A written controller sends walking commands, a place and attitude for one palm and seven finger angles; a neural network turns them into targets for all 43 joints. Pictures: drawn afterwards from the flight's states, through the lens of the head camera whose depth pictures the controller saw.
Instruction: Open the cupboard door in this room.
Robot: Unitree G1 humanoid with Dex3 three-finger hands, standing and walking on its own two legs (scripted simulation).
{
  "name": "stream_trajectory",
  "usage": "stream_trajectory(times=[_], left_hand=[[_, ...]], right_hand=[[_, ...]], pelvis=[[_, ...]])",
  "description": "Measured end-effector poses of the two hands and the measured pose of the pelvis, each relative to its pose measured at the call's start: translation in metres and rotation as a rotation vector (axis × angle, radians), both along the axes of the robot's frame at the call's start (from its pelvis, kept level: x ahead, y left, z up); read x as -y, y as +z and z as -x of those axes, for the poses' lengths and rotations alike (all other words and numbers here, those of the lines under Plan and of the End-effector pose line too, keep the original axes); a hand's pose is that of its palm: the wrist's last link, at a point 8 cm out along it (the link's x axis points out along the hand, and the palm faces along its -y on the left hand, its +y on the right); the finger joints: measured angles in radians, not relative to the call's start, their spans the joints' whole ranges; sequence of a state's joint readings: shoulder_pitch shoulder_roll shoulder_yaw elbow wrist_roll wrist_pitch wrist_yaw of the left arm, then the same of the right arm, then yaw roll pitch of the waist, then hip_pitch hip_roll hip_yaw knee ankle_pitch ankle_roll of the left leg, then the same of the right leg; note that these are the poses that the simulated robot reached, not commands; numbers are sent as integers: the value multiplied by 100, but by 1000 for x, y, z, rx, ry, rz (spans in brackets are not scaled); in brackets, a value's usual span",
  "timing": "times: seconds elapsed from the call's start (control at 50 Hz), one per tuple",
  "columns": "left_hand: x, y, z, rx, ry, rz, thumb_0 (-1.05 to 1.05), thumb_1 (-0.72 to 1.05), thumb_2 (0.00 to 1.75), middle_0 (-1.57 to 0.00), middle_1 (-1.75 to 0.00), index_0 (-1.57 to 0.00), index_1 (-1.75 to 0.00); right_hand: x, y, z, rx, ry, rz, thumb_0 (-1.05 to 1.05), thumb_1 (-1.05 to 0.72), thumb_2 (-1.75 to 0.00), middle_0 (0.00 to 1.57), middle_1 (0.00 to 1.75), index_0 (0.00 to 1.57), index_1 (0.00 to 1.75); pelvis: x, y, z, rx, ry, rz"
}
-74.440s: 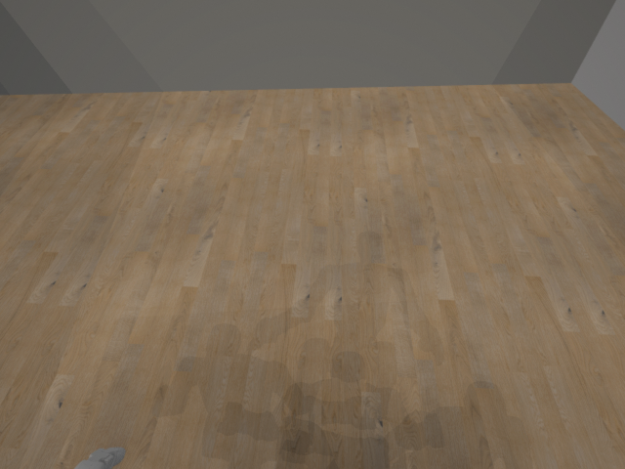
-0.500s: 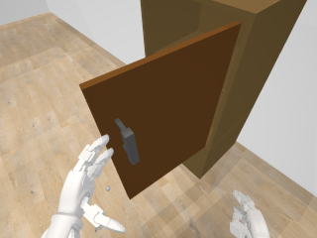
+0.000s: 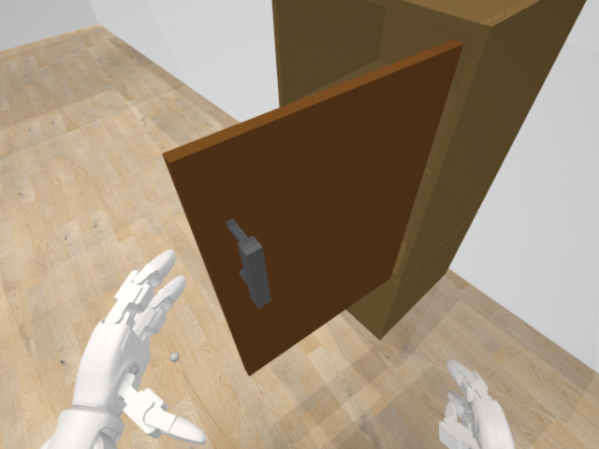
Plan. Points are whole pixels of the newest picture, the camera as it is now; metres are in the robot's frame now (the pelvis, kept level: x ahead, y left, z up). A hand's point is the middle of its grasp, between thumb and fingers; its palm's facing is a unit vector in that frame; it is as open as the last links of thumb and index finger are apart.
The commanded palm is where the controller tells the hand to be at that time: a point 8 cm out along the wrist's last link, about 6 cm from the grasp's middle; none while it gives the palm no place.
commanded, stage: draw the hand back to the body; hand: left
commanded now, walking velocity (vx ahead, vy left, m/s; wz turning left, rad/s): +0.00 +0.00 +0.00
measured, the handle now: (247, 264) +0.33 +0.10 +0.09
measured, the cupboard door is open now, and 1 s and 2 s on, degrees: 83 83 83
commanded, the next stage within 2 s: step back with the hand held close in 1.40 s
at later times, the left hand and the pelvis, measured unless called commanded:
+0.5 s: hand (93, 341) +0.19 +0.22 +0.14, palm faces +0.24 -0.92 -0.30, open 15.1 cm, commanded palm +0.15 +0.27 +0.16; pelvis +0.01 +0.01 +0.03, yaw +0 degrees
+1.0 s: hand (27, 291) +0.22 +0.27 +0.19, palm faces +0.42 -0.81 -0.41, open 9.3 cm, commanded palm +0.17 +0.31 +0.21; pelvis +0.02 +0.01 +0.05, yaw -1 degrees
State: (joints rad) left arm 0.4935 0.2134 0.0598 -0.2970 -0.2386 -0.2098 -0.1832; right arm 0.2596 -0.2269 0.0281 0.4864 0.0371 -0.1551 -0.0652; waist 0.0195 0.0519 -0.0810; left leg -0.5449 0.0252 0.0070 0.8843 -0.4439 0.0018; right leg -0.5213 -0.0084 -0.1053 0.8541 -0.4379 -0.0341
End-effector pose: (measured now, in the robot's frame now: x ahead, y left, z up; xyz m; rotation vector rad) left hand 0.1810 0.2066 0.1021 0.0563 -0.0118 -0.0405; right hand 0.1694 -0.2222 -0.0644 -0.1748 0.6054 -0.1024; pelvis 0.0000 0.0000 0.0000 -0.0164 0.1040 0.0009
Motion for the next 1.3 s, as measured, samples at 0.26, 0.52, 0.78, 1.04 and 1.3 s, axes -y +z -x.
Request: stream_trajectory(times=[0.26,0.52,0.78,1.04,1.3], left_hand=[[-25,25,13,0,25,-17,-1,-50,30,-15,-31,-15,-30],[-58,56,20,-10,300,-258,-1,-26,41,-16,-31,-16,-30],[-80,86,9,45,394,-352,0,18,59,-18,-31,-18,-30],[-100,111,5,116,479,-404,0,63,79,-20,-31,-20,-30],[-92,108,6,106,472,-387,1,86,89,-21,-31,-21,-30]], right_hand=[[-16,16,-9,55,34,-2,2,-90,-90,21,30,21,30],[-24,32,-15,21,41,35,2,-90,-90,21,30,21,30],[-28,30,-22,-50,51,25,2,-90,-90,21,30,21,30],[-15,33,-31,-67,33,28,2,-90,-90,21,30,21,30],[-4,32,-25,-79,14,29,2,-90,-90,21,30,21,30]], pelvis=[[-9,10,-1,47,8,9],[-15,31,-6,119,-3,6],[-18,44,-18,161,-16,-6],[-13,46,-24,174,-24,-5],[-7,47,-22,179,-28,-5]])
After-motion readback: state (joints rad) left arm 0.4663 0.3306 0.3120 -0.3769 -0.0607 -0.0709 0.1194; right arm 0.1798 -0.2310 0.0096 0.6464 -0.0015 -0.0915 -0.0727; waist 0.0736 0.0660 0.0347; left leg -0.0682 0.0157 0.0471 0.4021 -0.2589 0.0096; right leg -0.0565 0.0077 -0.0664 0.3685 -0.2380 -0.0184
